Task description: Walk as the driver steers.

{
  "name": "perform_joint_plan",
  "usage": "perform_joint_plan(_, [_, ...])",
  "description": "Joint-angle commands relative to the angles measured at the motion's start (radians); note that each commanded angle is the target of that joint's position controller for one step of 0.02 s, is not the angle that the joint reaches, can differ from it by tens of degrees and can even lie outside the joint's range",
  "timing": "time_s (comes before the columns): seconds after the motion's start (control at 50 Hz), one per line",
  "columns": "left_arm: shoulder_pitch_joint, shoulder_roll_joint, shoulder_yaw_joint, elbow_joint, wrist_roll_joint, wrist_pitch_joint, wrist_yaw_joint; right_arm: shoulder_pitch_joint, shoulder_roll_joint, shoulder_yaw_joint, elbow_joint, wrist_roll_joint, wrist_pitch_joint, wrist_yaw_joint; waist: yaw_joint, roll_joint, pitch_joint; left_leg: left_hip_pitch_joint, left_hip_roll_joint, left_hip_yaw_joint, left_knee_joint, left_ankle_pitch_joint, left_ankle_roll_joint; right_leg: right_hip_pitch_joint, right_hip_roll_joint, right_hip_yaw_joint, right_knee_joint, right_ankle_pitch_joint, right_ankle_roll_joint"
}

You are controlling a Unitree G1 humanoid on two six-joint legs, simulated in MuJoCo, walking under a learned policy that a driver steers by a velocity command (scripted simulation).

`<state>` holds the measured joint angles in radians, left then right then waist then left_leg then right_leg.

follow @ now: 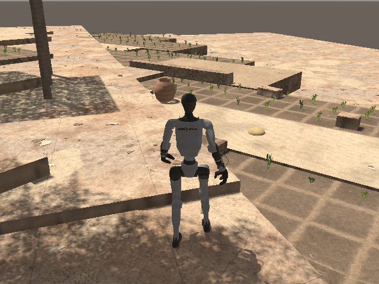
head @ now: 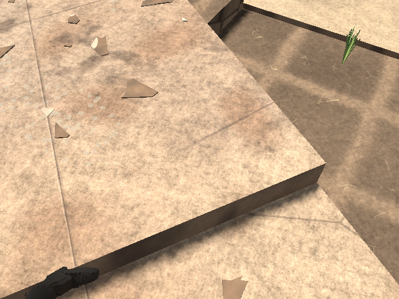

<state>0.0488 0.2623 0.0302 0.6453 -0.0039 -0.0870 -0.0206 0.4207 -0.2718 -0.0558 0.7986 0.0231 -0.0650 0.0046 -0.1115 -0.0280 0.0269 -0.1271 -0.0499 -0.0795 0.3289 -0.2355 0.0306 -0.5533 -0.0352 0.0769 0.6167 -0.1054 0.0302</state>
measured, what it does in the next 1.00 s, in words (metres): walks ahead, turning left: right foot, then left foot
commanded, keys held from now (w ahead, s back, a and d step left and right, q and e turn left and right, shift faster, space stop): w+q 0.74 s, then w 0.26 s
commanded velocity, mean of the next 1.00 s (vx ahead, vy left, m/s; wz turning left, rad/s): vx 0.50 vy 0.00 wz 0.47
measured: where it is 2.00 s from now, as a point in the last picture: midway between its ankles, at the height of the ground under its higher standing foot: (103, 176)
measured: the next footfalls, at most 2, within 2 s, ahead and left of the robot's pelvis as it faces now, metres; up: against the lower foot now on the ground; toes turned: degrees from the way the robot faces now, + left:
right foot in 0.10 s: +0.20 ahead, -0.14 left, +0.00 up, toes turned +6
left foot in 0.60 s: +0.39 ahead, +0.17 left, +0.00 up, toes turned +23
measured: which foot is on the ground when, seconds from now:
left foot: down 0.00-0.10, up 0.12-0.58, down 0.60-1.00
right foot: up 0.00-0.08, down 0.10-0.60, up 0.62-1.00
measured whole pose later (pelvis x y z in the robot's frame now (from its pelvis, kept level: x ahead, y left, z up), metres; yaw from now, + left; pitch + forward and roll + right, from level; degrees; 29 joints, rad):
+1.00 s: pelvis +0.50 +0.12 +0.00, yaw +31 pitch +3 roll -2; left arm 0.14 0.16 -0.05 0.59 0.00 -0.07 -0.01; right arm 0.50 -0.19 0.01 0.86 0.01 0.02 -0.03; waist -0.03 0.00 0.00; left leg -0.08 -0.03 -0.14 0.38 -0.35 0.05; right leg -1.29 -0.09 -0.08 1.87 -0.37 0.06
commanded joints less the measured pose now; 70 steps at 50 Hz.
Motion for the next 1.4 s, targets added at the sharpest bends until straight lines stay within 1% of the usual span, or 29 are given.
perform_joint_plan(0.02, [-0.059, 0.091, 0.028, -0.079, -0.009, -0.027, -0.007, -0.031, -0.187, -0.047, -0.067, 0.008, -0.006, -0.011, 0.054, 0.141, -0.028, -0.068, 0.229, -0.232, -0.074, 0.131, 0.156, 0.162, 0.041, -0.020, -0.098, 0.059, -0.005])
perform_joint_plan(0.08, [0.073, 0.137, 0.057, -0.047, -0.006, -0.036, 0.006, -0.049, -0.149, -0.036, -0.073, 0.003, 0.001, -0.015, 0.140, 0.137, -0.076, -0.127, 0.174, -0.232, 0.068, 0.117, 0.096, 0.411, 0.020, -0.024, -0.184, 0.024, -0.055])
perform_joint_plan(0.1, [0.212, 0.187, 0.075, -0.031, 0.010, -0.038, 0.019, -0.078, -0.093, -0.017, -0.094, -0.009, -0.005, -0.013, 0.210, 0.069, -0.170, -0.235, 0.110, -0.171, 0.296, 0.059, 0.054, 0.615, -0.112, 0.095, -0.185, -0.014, -0.109])
perform_joint_plan(0.12, [0.316, 0.271, 0.095, -0.014, 0.025, -0.022, 0.026, -0.010, -0.023, 0.005, -0.126, -0.005, -0.018, -0.018, 0.208, -0.182, -0.281, -0.523, -0.001, -0.032, 0.608, -0.241, -0.002, 0.884, -0.332, 0.421, -0.240, -0.141, -0.226])
perform_joint_plan(0.14, [0.350, 0.246, 0.094, 0.012, 0.014, -0.015, 0.017, 0.020, -0.089, -0.006, -0.132, 0.019, -0.023, -0.020, 0.202, -0.271, -0.277, -0.681, 0.035, -0.040, 0.811, -0.353, -0.014, 0.870, -0.399, 0.655, -0.315, -0.363, -0.292])
perform_joint_plan(0.18, [0.257, 0.133, 0.061, 0.006, 0.005, -0.014, 0.017, -0.075, -0.152, -0.027, -0.122, 0.016, -0.010, -0.016, 0.187, -0.112, -0.096, -0.705, 0.109, -0.044, 0.900, -0.193, -0.019, 0.680, -0.312, 0.416, -0.351, -0.313, -0.239])
perform_joint_plan(0.24, [0.154, 0.086, 0.049, 0.019, 0.018, -0.019, 0.014, -0.113, -0.105, -0.028, -0.129, 0.003, 0.011, -0.007, 0.122, -0.096, -0.013, -0.607, 0.166, -0.034, 0.838, -0.067, -0.033, 0.477, -0.227, 0.173, -0.425, -0.030, -0.208])
perform_joint_plan(0.48, [0.230, 0.205, 0.083, 0.110, -0.010, -0.006, 0.031, -0.376, -0.051, 0.004, -0.239, -0.007, 0.025, 0.043, 0.172, -0.046, 0.014, -0.489, 0.129, 0.102, 0.395, 0.197, -0.009, 0.549, -0.238, -0.181, -0.431, 0.258, -0.175])
perform_joint_plan(0.54, [0.221, 0.244, 0.091, 0.106, -0.028, 0.013, 0.033, -0.349, -0.100, -0.019, -0.257, -0.016, 0.040, 0.045, 0.120, -0.065, -0.028, -0.354, 0.048, 0.173, 0.363, 0.038, 0.051, 0.589, -0.231, -0.243, -0.229, 0.713, -0.140])
perform_joint_plan(0.58, [0.211, 0.231, 0.082, 0.098, -0.036, 0.021, 0.041, -0.083, -0.177, -0.067, -0.194, -0.017, 0.046, 0.034, -0.026, -0.038, -0.160, 0.020, -0.027, 0.184, 0.224, 0.130, 0.120, 0.459, -0.184, -0.282, 0.156, 0.765, -0.087])
perform_joint_plan(0.6, [0.250, 0.140, 0.051, 0.076, 0.011, 0.011, 0.038, 0.018, -0.266, -0.091, -0.162, -0.005, 0.054, 0.011, -0.026, 0.161, -0.209, 0.307, 0.138, -0.077, 0.204, 0.285, 0.174, 0.149, -0.109, -0.275, 0.488, 0.069, -0.033])
perform_joint_plan(0.62, [0.311, 0.064, 0.017, 0.017, 0.018, -0.020, 0.028, -0.026, -0.362, -0.094, -0.208, -0.022, 0.039, 0.011, 0.066, 0.335, -0.350, 0.522, 0.411, -0.694, 0.060, 0.200, 0.407, -0.195, 0.077, -0.110, 0.805, -0.513, 0.018])
perform_joint_plan(0.64, [0.214, 0.181, 0.041, 0.018, -0.012, -0.043, 0.014, -0.011, -0.272, -0.078, -0.209, -0.018, 0.026, 0.020, -0.016, 0.143, -0.360, 0.490, 0.396, -0.680, -0.013, 0.046, 0.387, -0.282, 0.020, 0.040, 0.836, -0.438, 0.006])
perform_joint_plan(0.66, [0.155, 0.178, 0.040, -0.008, -0.032, -0.052, 0.011, -0.043, -0.221, -0.063, -0.200, -0.016, 0.017, 0.018, 0.006, 0.117, -0.219, 0.373, 0.353, -0.547, -0.024, -0.023, 0.343, -0.325, -0.015, 0.015, 0.786, -0.352, -0.014])
perform_joint_plan(0.68, [0.146, 0.163, 0.037, 0.003, -0.014, -0.053, 0.017, -0.107, -0.187, -0.050, -0.206, -0.012, 0.015, 0.016, 0.054, 0.030, -0.131, 0.215, 0.306, -0.450, -0.040, 0.003, 0.299, -0.279, -0.057, 0.013, 0.695, -0.275, -0.015])
perform_joint_plan(0.78, [0.201, 0.104, 0.029, 0.018, 0.019, 0.001, 0.011, -0.166, -0.138, -0.024, -0.204, -0.030, 0.019, -0.006, 0.143, 0.077, -0.064, -0.057, 0.233, -0.255, -0.083, 0.361, 0.282, -0.217, -0.067, -0.046, 0.754, -0.148, 0.047])
perform_joint_plan(0.9, [0.049, -0.042, -0.036, -0.062, -0.027, 0.019, 0.016, 0.117, -0.064, 0.019, -0.019, -0.022, 0.059, -0.016, 0.061, 0.125, 0.075, 0.110, 0.290, -0.302, -0.039, 0.055, 0.267, -0.905, -0.061, -0.086, 1.503, -0.388, 0.039])
perform_joint_plan(0.98, [-0.168, -0.096, -0.103, -0.249, 0.006, -0.020, 0.003, 0.116, -0.044, 0.041, 0.036, -0.018, 0.075, -0.045, 0.061, 0.083, 0.101, -0.041, 0.225, -0.230, -0.088, 0.032, 0.186, -0.894, -0.083, -0.152, 1.173, -0.257, 0.031])
perform_joint_plan(1.0, [-0.158, -0.095, -0.113, -0.278, 0.034, -0.021, -0.004, 0.070, -0.084, 0.028, 0.022, -0.008, 0.072, -0.056, 0.093, 0.055, 0.027, -0.190, 0.232, -0.201, -0.231, 0.075, 0.199, -0.580, -0.098, -0.179, 0.942, -0.132, 0.014])
perform_joint_plan(1.06, [-0.010, -0.034, -0.077, -0.238, 0.017, -0.019, 0.000, 0.019, -0.153, 0.006, 0.047, 0.022, 0.056, -0.056, 0.184, 0.182, -0.109, -0.097, 0.228, -0.068, -0.282, 0.629, 0.166, -0.075, -0.023, -0.253, 0.666, -0.109, -0.058])
perform_joint_plan(1.1, [0.163, 0.095, -0.019, -0.207, -0.021, -0.011, 0.009, 0.056, -0.190, 0.000, 0.082, -0.012, 0.054, -0.040, 0.275, 0.294, -0.203, 0.166, 0.235, -0.037, -0.006, 1.428, 0.131, 0.080, 0.085, -0.269, 0.497, -0.254, -0.110])
perform_joint_plan(1.12, [0.289, 0.148, 0.005, -0.175, -0.018, 0.000, 0.006, 0.026, -0.198, -0.004, 0.095, -0.022, 0.052, -0.038, 0.335, 0.297, -0.236, 0.213, 0.240, -0.034, 0.188, 1.560, 0.104, 0.177, 0.080, -0.169, 0.355, -0.219, -0.143])
perform_joint_plan(1.14, [0.445, 0.242, 0.029, -0.115, 0.015, 0.009, 0.002, 0.029, -0.152, 0.000, 0.071, -0.035, 0.041, -0.046, 0.342, 0.065, -0.332, 0.072, 0.193, -0.064, 0.504, 1.221, 0.092, 0.394, -0.070, 0.159, 0.230, -0.121, -0.208])
perform_joint_plan(1.16, [0.517, 0.285, 0.033, -0.022, 0.044, 0.011, -0.008, 0.198, 0.046, 0.034, 0.070, -0.041, 0.012, -0.009, 0.207, -0.582, -0.454, -0.252, -0.123, -0.133, 0.908, -0.047, 0.042, 0.661, -0.277, 0.748, -0.185, -0.055, -0.363])
perform_joint_plan(1.18, [0.478, 0.163, 0.015, -0.042, 0.039, 0.009, 0.013, 0.215, -0.003, 0.017, 0.115, -0.047, -0.013, 0.042, 0.221, -0.338, -0.495, -0.399, -0.154, -0.282, 1.268, -0.112, 0.025, 0.653, -0.354, 1.025, -0.344, -0.289, -0.371])
perform_joint_plan(1.2, [0.372, 0.108, 0.005, -0.020, -0.001, 0.004, 0.017, 0.025, -0.036, 0.007, 0.048, -0.012, -0.020, 0.061, 0.196, -0.170, -0.252, -0.545, -0.101, -0.164, 1.390, -0.123, 0.033, 0.482, -0.331, 0.880, -0.339, -0.427, -0.325])
perform_joint_plan(1.24, [0.303, -0.007, -0.017, 0.073, 0.020, -0.008, -0.001, -0.210, 0.002, 0.032, -0.073, -0.008, -0.003, 0.050, 0.133, 0.079, -0.012, -0.592, 0.040, -0.064, 1.361, -0.035, 0.102, 0.160, -0.252, 0.474, -0.271, -0.462, -0.232])
perform_joint_plan(1.28, [0.271, -0.083, -0.032, 0.134, 0.037, -0.020, -0.010, -0.148, 0.035, 0.044, -0.088, -0.003, 0.021, 0.041, 0.065, -0.011, 0.001, -0.559, 0.066, -0.076, 1.411, 0.021, 0.132, 0.078, -0.180, 0.276, -0.292, -0.365, -0.201])
perform_joint_plan(1.4, [0.255, 0.004, -0.015, 0.178, 0.024, -0.031, 0.008, -0.207, -0.010, 0.038, -0.115, -0.026, 0.017, 0.001, 0.049, -0.023, -0.023, -0.549, 0.056, 0.037, 0.841, 0.188, 0.024, 0.200, -0.086, -0.103, -0.405, 0.361, -0.195])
